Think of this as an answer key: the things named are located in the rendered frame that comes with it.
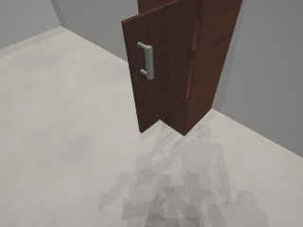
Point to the handle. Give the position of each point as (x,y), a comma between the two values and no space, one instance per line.
(148,60)

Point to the cupboard door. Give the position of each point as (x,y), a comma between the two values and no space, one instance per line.
(169,29)

